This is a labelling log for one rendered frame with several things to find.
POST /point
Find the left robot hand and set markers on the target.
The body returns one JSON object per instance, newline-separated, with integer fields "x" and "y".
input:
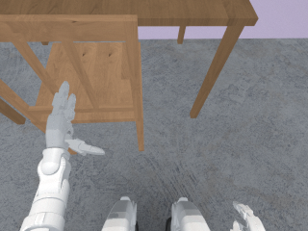
{"x": 59, "y": 123}

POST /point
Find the chair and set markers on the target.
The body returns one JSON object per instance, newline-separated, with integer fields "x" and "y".
{"x": 104, "y": 76}

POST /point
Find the left robot shin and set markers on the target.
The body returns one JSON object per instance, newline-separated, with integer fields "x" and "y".
{"x": 127, "y": 198}

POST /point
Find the table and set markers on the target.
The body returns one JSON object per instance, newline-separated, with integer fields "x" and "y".
{"x": 235, "y": 14}

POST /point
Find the right robot hand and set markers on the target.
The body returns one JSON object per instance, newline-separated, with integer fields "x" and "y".
{"x": 251, "y": 223}

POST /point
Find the robot left forearm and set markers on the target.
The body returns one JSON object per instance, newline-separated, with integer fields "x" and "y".
{"x": 48, "y": 207}

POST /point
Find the right robot shin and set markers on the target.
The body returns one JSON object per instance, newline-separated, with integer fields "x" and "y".
{"x": 172, "y": 228}

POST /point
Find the robot shin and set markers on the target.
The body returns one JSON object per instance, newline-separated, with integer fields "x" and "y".
{"x": 172, "y": 228}
{"x": 127, "y": 198}

